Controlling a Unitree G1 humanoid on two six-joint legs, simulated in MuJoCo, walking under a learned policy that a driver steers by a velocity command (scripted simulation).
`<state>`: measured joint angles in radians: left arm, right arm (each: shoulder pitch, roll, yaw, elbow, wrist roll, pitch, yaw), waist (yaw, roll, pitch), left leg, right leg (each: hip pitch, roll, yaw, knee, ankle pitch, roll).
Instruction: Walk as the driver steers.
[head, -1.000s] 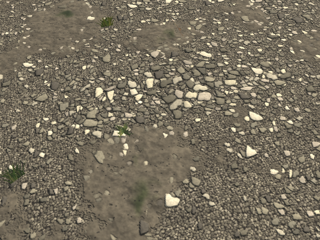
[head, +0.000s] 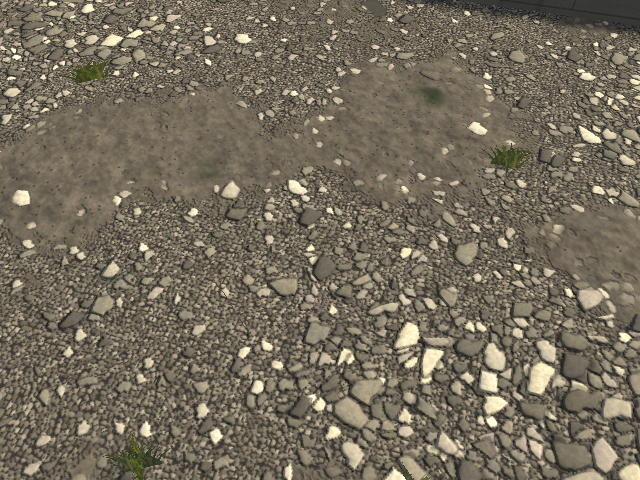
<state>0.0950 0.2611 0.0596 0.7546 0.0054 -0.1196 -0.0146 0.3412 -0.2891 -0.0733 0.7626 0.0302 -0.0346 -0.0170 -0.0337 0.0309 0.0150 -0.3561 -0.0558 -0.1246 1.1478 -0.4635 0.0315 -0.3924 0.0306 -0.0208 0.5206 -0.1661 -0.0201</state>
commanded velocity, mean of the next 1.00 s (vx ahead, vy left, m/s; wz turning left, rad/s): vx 0.50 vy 0.00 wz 0.18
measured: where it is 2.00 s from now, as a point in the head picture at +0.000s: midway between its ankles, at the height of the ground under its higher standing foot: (276, 259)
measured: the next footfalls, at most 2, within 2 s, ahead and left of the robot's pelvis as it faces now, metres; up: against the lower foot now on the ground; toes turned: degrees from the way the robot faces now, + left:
left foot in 0.42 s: +0.34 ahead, +0.19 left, +0.00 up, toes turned +18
right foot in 0.96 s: +0.71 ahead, +0.06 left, +0.00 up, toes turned +6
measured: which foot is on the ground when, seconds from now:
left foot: up 0.00-0.40, down 0.42-0.98, up 1.00-1.00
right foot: down 0.00-0.42, up 0.44-0.94, down 0.96-1.00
